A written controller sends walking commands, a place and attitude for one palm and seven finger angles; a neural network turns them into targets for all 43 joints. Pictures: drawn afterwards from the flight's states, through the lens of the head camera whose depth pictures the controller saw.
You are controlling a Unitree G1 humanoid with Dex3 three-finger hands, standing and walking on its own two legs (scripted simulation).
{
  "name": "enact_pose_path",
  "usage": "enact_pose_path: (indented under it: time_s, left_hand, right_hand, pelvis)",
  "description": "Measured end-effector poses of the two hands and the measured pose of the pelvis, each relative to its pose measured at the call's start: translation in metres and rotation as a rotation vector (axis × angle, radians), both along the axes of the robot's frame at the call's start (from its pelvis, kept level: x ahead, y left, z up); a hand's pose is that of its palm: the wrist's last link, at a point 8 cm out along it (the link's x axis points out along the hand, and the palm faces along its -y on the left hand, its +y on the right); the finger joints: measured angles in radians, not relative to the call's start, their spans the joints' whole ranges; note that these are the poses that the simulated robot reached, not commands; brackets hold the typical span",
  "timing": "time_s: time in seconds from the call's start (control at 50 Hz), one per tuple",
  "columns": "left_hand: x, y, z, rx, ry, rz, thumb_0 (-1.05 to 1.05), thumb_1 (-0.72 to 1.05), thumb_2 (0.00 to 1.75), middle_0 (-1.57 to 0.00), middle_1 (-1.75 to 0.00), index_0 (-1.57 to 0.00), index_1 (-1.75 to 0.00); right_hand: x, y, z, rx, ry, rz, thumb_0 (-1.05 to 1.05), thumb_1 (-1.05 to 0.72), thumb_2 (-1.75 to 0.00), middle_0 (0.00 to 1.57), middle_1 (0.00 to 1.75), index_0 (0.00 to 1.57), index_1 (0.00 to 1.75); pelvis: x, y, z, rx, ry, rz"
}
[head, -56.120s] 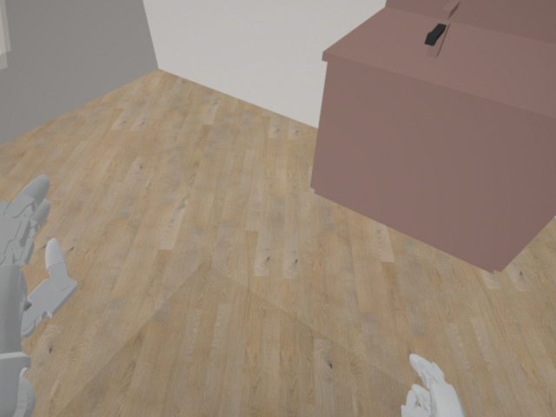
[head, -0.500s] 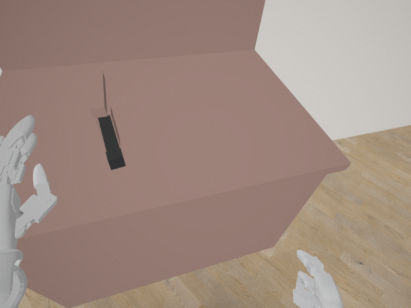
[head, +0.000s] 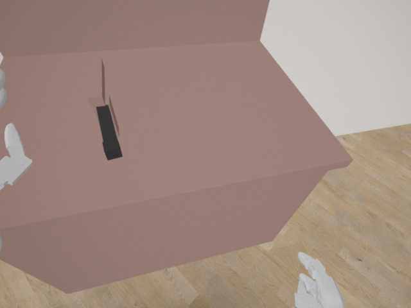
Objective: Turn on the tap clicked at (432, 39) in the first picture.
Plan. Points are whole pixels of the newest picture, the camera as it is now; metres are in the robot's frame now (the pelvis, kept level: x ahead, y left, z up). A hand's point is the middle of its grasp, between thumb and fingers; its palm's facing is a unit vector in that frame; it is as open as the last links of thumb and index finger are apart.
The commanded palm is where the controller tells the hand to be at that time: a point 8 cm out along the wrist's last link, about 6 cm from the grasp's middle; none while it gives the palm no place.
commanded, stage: come to a stop and stand still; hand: left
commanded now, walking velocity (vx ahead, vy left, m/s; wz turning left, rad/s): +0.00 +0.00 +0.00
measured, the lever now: (112, 149) +0.36 +0.23 +0.09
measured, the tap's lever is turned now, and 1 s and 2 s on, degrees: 8 8 8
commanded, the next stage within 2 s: look again from close up in 0.50 s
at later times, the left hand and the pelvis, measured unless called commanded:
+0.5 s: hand (55, 179) +0.24 +0.25 +0.17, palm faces +0.39 -0.87 -0.31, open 7.4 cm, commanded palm +0.18 +0.29 +0.18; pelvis +0.02 +0.01 +0.00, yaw +0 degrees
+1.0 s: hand (44, 183) +0.23 +0.27 +0.16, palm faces +0.38 -0.85 -0.36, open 7.4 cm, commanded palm +0.16 +0.30 +0.18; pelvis +0.01 +0.02 +0.00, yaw +1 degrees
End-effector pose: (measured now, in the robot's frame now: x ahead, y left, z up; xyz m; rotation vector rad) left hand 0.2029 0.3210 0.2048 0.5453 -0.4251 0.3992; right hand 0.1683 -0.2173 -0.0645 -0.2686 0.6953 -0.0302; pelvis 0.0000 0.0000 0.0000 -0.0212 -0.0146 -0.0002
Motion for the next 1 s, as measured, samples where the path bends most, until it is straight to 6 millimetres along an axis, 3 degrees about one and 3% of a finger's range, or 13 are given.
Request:
enact_pose_path:
  time_s: [0.06,0.16,0.24,0.32,0.42,0.58,1.0]
  left_hand:
    - [0.000,-0.012,-0.006,-0.054,0.012,-0.031,0.01,0.89,0.90,-0.21,-0.30,-0.21,-0.30]
    - [-0.011,-0.038,-0.033,-0.089,0.145,-0.125,0.01,0.90,0.90,-0.21,-0.30,-0.21,-0.30]
    - [-0.014,-0.029,-0.042,-0.104,0.166,-0.089,0.01,0.89,0.90,-0.21,-0.30,-0.22,-0.31]
    - [-0.012,-0.018,-0.034,-0.122,0.099,-0.034,0.01,0.89,0.90,-0.21,-0.30,-0.22,-0.31]
    - [-0.008,-0.022,-0.025,-0.143,0.031,-0.048,0.01,0.89,0.90,-0.21,-0.30,-0.21,-0.31]
    - [-0.003,-0.023,-0.036,-0.152,0.102,-0.073,0.01,0.89,0.90,-0.21,-0.30,-0.21,-0.31]
    - [-0.010,-0.013,-0.030,-0.112,0.108,-0.057,0.01,0.89,0.90,-0.21,-0.30,-0.21,-0.31]
  right_hand:
    - [-0.002,0.004,-0.001,0.046,-0.036,-0.020,0.01,-0.91,-0.90,0.20,0.30,0.20,0.30]
    - [-0.009,0.008,-0.006,0.067,-0.030,-0.065,0.01,-0.91,-0.90,0.20,0.30,0.20,0.30]
    - [-0.010,0.010,-0.008,0.039,0.008,-0.054,0.01,-0.91,-0.90,0.20,0.30,0.20,0.30]
    - [-0.003,0.010,-0.006,0.018,0.011,-0.025,0.01,-0.91,-0.90,0.20,0.30,0.20,0.30]
    - [0.014,0.011,0.004,0.012,-0.036,-0.014,0.01,-0.91,-0.90,0.20,0.30,0.20,0.30]
    - [0.030,0.013,0.018,0.007,-0.092,-0.029,0.01,-0.91,-0.90,0.20,0.30,0.20,0.30]
    - [0.008,0.025,0.005,0.003,-0.012,-0.022,0.01,-0.91,-0.90,0.20,0.30,0.20,0.30]
  pelvis:
    - [0.001,0.006,-0.001,0.007,-0.001,-0.016]
    - [0.007,0.010,-0.001,0.010,-0.003,-0.016]
    - [0.010,0.008,-0.001,0.007,-0.006,-0.003]
    - [0.012,0.007,-0.001,0.003,-0.011,0.004]
    - [0.016,0.009,0.000,-0.001,-0.013,0.001]
    - [0.018,0.011,0.001,-0.005,-0.011,-0.005]
    - [0.010,0.018,0.001,-0.013,-0.017,0.019]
